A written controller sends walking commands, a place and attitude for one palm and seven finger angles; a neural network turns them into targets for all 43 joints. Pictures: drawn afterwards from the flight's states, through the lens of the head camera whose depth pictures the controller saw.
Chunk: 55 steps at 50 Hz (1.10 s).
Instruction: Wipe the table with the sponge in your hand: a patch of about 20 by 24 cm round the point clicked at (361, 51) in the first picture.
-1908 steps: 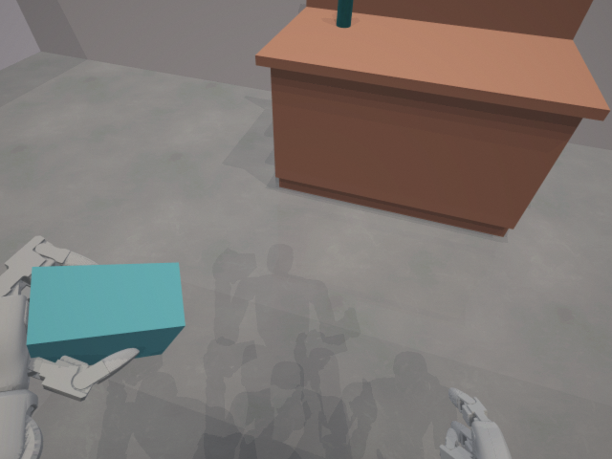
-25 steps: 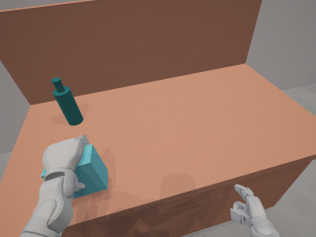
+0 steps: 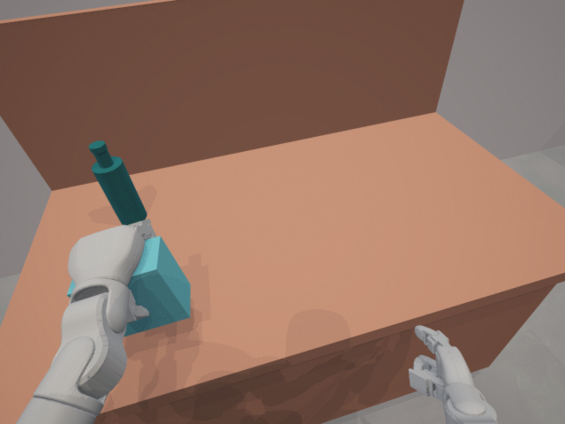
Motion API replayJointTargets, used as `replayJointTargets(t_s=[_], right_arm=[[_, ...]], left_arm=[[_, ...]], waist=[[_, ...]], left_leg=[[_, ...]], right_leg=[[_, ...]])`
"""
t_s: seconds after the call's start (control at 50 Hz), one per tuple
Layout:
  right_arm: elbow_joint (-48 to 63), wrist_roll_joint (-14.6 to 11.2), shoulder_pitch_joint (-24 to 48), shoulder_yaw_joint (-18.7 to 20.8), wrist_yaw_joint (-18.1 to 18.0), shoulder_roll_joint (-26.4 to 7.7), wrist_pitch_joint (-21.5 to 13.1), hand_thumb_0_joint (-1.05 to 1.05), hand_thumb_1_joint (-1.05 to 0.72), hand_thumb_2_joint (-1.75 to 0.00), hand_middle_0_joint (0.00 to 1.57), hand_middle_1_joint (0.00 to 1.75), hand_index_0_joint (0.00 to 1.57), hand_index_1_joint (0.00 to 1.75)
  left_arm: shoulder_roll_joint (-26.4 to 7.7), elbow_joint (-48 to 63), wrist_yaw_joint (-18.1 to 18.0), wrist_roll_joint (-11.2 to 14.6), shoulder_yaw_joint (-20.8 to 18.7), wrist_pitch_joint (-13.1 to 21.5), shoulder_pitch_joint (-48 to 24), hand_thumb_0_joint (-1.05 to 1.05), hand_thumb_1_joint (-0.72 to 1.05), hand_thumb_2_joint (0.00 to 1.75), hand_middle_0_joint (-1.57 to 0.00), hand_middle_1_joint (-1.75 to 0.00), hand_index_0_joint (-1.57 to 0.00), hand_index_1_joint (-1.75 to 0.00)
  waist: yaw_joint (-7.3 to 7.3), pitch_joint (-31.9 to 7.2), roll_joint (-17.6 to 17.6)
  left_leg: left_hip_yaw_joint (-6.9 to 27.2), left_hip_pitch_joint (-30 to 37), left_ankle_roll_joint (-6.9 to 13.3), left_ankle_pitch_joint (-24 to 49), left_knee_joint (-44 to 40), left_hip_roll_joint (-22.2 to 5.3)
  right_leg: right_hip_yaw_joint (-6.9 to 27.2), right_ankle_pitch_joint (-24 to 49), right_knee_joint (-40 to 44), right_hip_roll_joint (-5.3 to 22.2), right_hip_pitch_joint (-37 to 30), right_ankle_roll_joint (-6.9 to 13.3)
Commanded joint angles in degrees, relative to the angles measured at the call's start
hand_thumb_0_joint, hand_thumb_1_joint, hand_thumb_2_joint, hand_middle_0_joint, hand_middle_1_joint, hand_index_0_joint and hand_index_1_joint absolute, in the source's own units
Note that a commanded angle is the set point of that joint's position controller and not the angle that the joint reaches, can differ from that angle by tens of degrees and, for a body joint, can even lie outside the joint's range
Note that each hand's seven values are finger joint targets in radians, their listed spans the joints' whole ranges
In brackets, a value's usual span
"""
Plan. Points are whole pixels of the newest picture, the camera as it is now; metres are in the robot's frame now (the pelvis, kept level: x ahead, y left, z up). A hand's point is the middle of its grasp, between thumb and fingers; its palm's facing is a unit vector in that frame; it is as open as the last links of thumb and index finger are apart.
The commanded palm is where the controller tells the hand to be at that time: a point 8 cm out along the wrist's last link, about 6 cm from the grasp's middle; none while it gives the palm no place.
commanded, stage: lift the sponge slowly off the table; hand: left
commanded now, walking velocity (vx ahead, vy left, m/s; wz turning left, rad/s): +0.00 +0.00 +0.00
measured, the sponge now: (142, 296) +0.26 +0.27 +0.05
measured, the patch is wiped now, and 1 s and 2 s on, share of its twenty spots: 0.95 0.95 0.95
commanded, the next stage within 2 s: bring the sponge back beside the body in 0.22 s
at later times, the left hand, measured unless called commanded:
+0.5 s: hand (113, 281) +0.25 +0.28 +0.10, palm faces +0.06 -0.12 -0.99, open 10.6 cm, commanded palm +0.21 +0.28 +0.18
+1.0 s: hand (98, 301) +0.22 +0.29 +0.10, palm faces +0.05 -0.13 -0.99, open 10.6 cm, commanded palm +0.18 +0.28 +0.18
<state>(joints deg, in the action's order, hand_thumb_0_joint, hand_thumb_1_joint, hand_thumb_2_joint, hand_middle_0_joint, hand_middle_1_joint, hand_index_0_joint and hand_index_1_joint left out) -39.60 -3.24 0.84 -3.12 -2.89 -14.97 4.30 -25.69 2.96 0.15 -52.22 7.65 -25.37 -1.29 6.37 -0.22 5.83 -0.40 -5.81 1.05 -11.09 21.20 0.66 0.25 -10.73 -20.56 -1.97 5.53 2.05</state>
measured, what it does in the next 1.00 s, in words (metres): stands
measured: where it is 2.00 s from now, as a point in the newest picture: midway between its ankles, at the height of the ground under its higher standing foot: outside the picture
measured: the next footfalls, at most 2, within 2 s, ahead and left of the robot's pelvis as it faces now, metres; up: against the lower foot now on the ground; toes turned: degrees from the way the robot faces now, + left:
none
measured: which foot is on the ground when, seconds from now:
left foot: down 0.00-1.00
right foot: down 0.00-1.00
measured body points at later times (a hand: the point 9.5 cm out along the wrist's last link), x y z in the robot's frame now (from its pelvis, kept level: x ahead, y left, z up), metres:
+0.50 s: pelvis +0.00 +0.00 +0.00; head -0.03 -0.04 +0.45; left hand +0.24 +0.29 +0.16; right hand +0.25 -0.20 -0.07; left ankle +0.01 +0.11 -0.75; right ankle +0.01 -0.10 -0.75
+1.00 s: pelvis -0.01 +0.01 +0.00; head -0.03 -0.03 +0.45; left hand +0.21 +0.29 +0.15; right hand +0.25 -0.19 -0.07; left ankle +0.01 +0.11 -0.75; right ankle +0.01 -0.10 -0.75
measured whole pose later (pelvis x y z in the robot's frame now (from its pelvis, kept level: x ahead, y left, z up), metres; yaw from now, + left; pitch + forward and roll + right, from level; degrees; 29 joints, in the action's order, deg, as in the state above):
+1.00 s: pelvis -0.01 +0.01 +0.00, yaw +0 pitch -5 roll +0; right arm -39.1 -2.8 0.8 -2.9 -3.1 -15.5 4.3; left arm -28.7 12.4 2.5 -50.1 3.9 -25.1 7.8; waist 7.2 0.7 5.9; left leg -0.5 -6.1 1.5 -11.4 22.6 1.0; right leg 0.5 -10.7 -21.5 -1.7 5.6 1.6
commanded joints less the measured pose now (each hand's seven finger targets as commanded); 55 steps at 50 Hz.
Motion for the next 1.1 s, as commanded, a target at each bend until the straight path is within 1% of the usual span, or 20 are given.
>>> replayJointTargets(t_s=[0.0,0.02,0.04,0.12,0.14,0.2,0.22,0.26,0.3,0.32,0.4,0.42,0.5,0.52,0.58,0.62,0.68,0.88,0.92,1.08], right_arm=[[10.78,-0.1,15.89,1.98,0.09,-5.59,-2.33,0.0,-0.9,-0.9,0.2,0.3,0.2,0.3],[11.16,-0.13,16.09,1.94,0.09,-5.88,-2.59,0.0,-0.9,-0.9,0.2,0.3,0.2,0.3],[11.75,-0.14,15.91,1.98,0.18,-5.4,-2.82,0.0,-0.9,-0.9,0.2,0.3,0.2,0.3],[11.48,-0.22,15.91,1.86,0.06,-5.66,-2.73,0.0,-0.9,-0.9,0.2,0.3,0.2,0.3],[11.66,-0.15,15.5,1.72,0.06,-5.48,-2.84,0.0,-0.9,-0.9,0.2,0.3,0.2,0.3],[11.37,0.06,15.24,1.85,0.36,-5.55,-2.51,0.0,-0.9,-0.9,0.2,0.3,0.2,0.3],[11.3,0.14,15.37,1.89,0.33,-6.0,-2.43,0.0,-0.9,-0.9,0.2,0.3,0.2,0.3],[11.26,0.05,15.4,1.65,0.17,-5.48,-2.46,0.0,-0.9,-0.9,0.2,0.3,0.2,0.3],[10.99,0.04,15.29,1.78,0.0,-5.77,-2.14,0.0,-0.9,-0.9,0.2,0.3,0.2,0.3],[11.17,0.0,15.59,1.82,-0.09,-6.01,-2.45,0.0,-0.9,-0.9,0.2,0.3,0.2,0.3],[11.52,0.05,15.52,1.9,0.07,-5.4,-2.86,0.0,-0.9,-0.9,0.2,0.3,0.2,0.3],[11.56,0.13,15.48,2.03,-0.05,-5.71,-3.08,0.0,-0.9,-0.9,0.2,0.3,0.2,0.3],[11.39,0.22,15.1,2.02,-0.19,-5.57,-3.1,0.0,-0.9,-0.9,0.2,0.3,0.2,0.3],[11.69,0.27,15.28,2.08,-0.27,-5.8,-3.39,0.0,-0.9,-0.9,0.2,0.3,0.2,0.3],[11.55,0.61,14.52,2.21,-0.02,-5.51,-3.47,0.0,-0.9,-0.9,0.2,0.3,0.2,0.3],[11.46,0.56,15.34,2.22,0.02,-5.81,-3.23,0.0,-0.9,-0.9,0.2,0.3,0.2,0.3],[11.23,0.48,15.5,2.15,0.15,-5.62,-3.04,0.0,-0.9,-0.9,0.2,0.3,0.2,0.3],[11.54,0.66,15.4,2.02,-0.13,-5.63,-3.39,0.0,-0.9,-0.9,0.2,0.3,0.2,0.3],[11.9,0.62,15.89,2.06,-0.27,-5.7,-3.58,0.0,-0.9,-0.9,0.2,0.3,0.2,0.3],[11.71,0.85,15.22,2.23,-0.18,-5.61,-3.86,0.0,-0.9,-0.9,0.2,0.3,0.2,0.3]], left_arm=[[-12.91,12.31,-2.05,-2.24,-8.64,-1.94,-17.27,0.0,0.1,1.3,-1.2,-1.6,-1.2,-1.6],[-14.43,14.72,-1.88,-2.14,-9.69,-1.84,-18.79,0.0,0.1,1.3,-1.2,-1.6,-1.2,-1.6],[-12.3,14.85,-1.48,-1.82,-8.06,-2.11,-17.22,0.0,0.1,1.3,-1.2,-1.6,-1.2,-1.6],[-13.52,15.54,-0.16,-2.11,-8.24,-2.14,-18.51,0.0,0.1,1.3,-1.2,-1.6,-1.2,-1.6],[-11.66,14.86,0.16,-2.26,-6.64,-2.11,-18.08,0.0,0.1,1.3,-1.2,-1.6,-1.2,-1.6],[-13.51,14.41,0.12,-2.16,-8.97,-1.68,-14.51,0.0,0.1,1.3,-1.2,-1.6,-1.2,-1.6],[-16.22,15.43,-0.18,-2.0,-11.63,-1.55,-14.38,0.0,0.1,1.3,-1.2,-1.6,-1.2,-1.6],[-15.19,14.03,-0.44,-2.25,-10.75,-1.59,-15.8,0.0,0.1,1.3,-1.2,-1.6,-1.2,-1.6],[-15.3,13.65,-0.67,-2.18,-10.57,-1.59,-16.82,0.0,0.1,1.3,-1.2,-1.6,-1.2,-1.6],[-17.81,15.05,-0.98,-1.91,-12.86,-1.35,-17.04,0.0,0.1,1.3,-1.2,-1.6,-1.2,-1.6],[-13.28,16.26,-0.35,-1.3,-9.18,-0.71,-14.07,0.0,0.1,1.3,-1.2,-1.6,-1.2,-1.6],[-15.24,17.49,-0.43,-1.03,-11.09,-0.29,-14.15,0.0,0.1,1.3,-1.2,-1.6,-1.2,-1.6],[-13.91,17.55,-0.05,-1.44,-9.54,0.05,-13.8,0.0,0.1,1.3,-1.2,-1.6,-1.2,-1.6],[-16.41,19.51,-0.37,-1.18,-11.96,0.57,-13.76,0.0,0.1,1.3,-1.2,-1.6,-1.2,-1.6],[-14.28,18.18,-0.7,-1.07,-11.44,0.76,-8.85,0.0,0.1,1.3,-1.2,-1.6,-1.2,-1.6],[-16.89,20.4,-1.23,-0.92,-13.72,0.8,-9.55,0.0,0.1,1.3,-1.2,-1.6,-1.2,-1.6],[-14.33,18.64,-1.35,-1.27,-11.44,-0.05,-9.03,0.0,0.1,1.3,-1.2,-1.6,-1.2,-1.6],[-15.07,19.85,-0.46,-0.42,-12.36,0.28,-4.82,0.0,0.1,1.3,-1.2,-1.6,-1.2,-1.6],[-17.25,23.73,-0.7,-0.18,-14.19,1.35,-5.92,0.0,0.1,1.3,-1.2,-1.6,-1.2,-1.6],[-15.03,22.41,-1.19,0.14,-13.42,1.51,-1.39,0.0,0.1,1.3,-1.2,-1.6,-1.2,-1.6]], waist=[[0.94,-11.39,-2.92],[0.69,-12.01,-1.35],[1.25,-12.99,-0.58],[0.37,-11.22,-1.93],[0.58,-12.2,-2.33],[1.16,-12.11,-3.34],[1.31,-12.32,-2.42],[0.98,-11.29,-4.26],[0.91,-11.59,-3.35],[1.05,-11.3,-2.02],[0.85,-11.79,-1.93],[0.7,-11.96,-0.91],[0.62,-11.56,-1.83],[0.74,-11.68,-0.89],[1.66,-11.76,-2.66],[1.4,-11.11,-2.0],[1.4,-10.15,-2.67],[1.6,-9.49,-2.32],[1.3,-10.19,-0.88],[1.76,-8.45,-2.57]], left_leg=[[4.82,1.86,1.33,10.93,-1.68,0.76],[5.14,2.49,1.35,10.55,-1.97,0.67],[4.84,2.7,1.76,11.3,-1.38,0.87],[5.38,2.89,1.67,10.24,-1.66,0.5],[4.95,2.75,1.88,10.43,-1.19,0.6],[5.15,2.02,1.59,11.67,-1.19,0.65],[5.38,2.07,1.58,10.65,-1.38,0.57],[5.06,1.42,1.55,10.46,-1.0,0.65],[4.97,1.45,1.46,9.93,-1.13,0.64],[5.31,1.76,1.49,9.04,-1.32,0.63],[5.29,2.63,1.54,11.23,-0.81,0.65],[5.38,2.98,1.6,10.21,-0.86,0.49],[5.43,2.8,1.65,10.34,-0.87,0.47],[5.83,2.91,1.59,9.57,-1.22,0.27],[5.67,2.86,1.61,11.78,-0.76,0.34],[5.92,2.64,1.45,10.45,-1.24,0.2],[5.75,2.39,1.43,10.48,-1.22,0.21],[5.97,1.8,1.6,8.65,-0.97,0.22],[6.39,2.08,1.58,7.53,-1.44,0.1],[6.11,1.75,1.58,7.82,-0.83,0.12]], right_leg=[[6.29,7.54,3.04,0.69,-2.27,2.89],[7.21,6.75,3.05,0.32,-2.47,3.3],[5.96,7.61,2.61,0.45,-3.05,3.2],[7.09,5.9,3.21,0.28,-1.37,3.25],[5.8,6.46,2.88,0.41,-1.81,3.08],[6.5,8.64,2.42,0.71,-2.56,3.04],[7.95,7.38,2.58,0.46,-2.77,3.31],[7.2,7.01,2.71,0.74,-1.83,2.95],[6.96,6.38,2.87,0.86,-1.71,2.87],[8.2,4.83,3.08,0.47,-1.55,3.26],[6.55,7.66,2.69,0.8,-1.61,2.93],[7.89,6.38,2.95,0.5,-1.57,3.2],[6.74,6.46,2.91,0.81,-1.1,2.91],[7.81,5.43,2.86,0.42,-1.57,3.23],[6.41,8.08,2.44,0.57,-2.24,3.13],[8.33,6.6,2.78,0.38,-2.06,3.26],[6.91,6.12,2.99,0.49,-1.16,3.07],[7.03,4.17,2.97,0.62,-1.05,3.04],[8.48,3.12,2.95,0.35,-1.58,3.14],[7.5,3.19,3.31,0.63,-0.43,2.91]])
